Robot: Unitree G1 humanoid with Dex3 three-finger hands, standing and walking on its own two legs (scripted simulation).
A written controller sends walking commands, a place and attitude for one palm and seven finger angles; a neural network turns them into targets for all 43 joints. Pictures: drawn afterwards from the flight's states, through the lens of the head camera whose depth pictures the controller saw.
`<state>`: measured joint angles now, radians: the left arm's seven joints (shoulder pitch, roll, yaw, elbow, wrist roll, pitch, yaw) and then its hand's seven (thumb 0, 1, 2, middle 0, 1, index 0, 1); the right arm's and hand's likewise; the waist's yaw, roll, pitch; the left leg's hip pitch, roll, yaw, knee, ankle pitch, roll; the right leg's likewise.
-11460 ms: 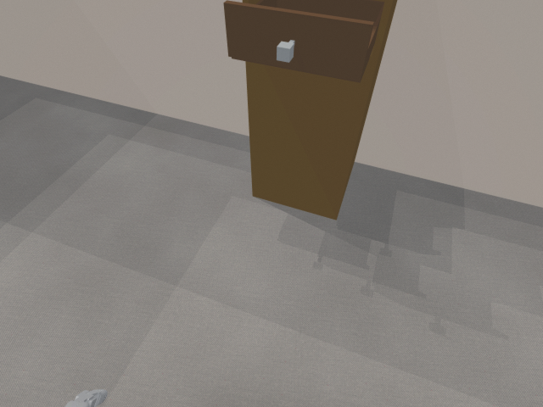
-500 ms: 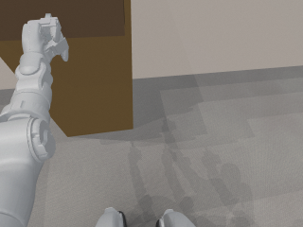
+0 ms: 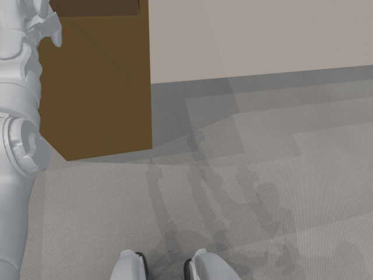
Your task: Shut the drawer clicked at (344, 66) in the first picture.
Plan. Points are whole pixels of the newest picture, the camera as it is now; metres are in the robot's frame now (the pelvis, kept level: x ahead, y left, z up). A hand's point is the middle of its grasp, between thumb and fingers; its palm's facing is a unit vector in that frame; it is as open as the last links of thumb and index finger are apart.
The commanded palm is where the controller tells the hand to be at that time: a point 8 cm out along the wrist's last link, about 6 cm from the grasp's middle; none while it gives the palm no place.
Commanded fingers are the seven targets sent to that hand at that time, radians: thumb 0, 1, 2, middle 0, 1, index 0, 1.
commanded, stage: pull the fist back off the drawer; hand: left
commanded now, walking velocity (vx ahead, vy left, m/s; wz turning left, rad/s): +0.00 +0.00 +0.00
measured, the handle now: out of the picture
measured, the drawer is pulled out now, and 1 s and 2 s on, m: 0.00 0.00 0.00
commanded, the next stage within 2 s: draw the hand back to the body in 0.78 s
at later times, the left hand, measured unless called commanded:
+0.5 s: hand (56, 19) +0.59 +0.15 +0.15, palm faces +0.04 -1.00 +0.00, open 3.5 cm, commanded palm +0.56 +0.18 +0.15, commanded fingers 0.00 0.90 0.90 -1.40 -1.60 -1.40 -1.60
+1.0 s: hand (52, 32) +0.54 +0.15 +0.16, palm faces +0.04 -1.00 +0.00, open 3.3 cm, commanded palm +0.49 +0.20 +0.16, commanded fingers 0.00 0.90 0.90 -1.40 -1.60 -1.40 -1.60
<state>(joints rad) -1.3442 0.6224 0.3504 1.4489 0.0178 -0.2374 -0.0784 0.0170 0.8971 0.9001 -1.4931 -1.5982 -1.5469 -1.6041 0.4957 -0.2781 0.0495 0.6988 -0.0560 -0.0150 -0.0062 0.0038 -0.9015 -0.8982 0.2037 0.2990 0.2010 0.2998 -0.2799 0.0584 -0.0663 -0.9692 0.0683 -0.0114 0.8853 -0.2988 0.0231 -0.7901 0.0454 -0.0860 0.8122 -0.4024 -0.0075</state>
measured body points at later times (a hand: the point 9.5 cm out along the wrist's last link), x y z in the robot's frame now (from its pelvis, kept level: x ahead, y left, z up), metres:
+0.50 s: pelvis +0.00 +0.00 +0.00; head +0.14 +0.02 +0.43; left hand +0.58 +0.20 +0.15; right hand -0.08 -0.25 -0.09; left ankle +0.06 +0.10 -0.69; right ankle -0.02 -0.12 -0.69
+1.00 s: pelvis +0.04 -0.01 +0.02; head +0.11 -0.01 +0.46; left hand +0.53 +0.20 +0.16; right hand +0.05 -0.27 -0.10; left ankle +0.06 +0.10 -0.69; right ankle -0.02 -0.12 -0.69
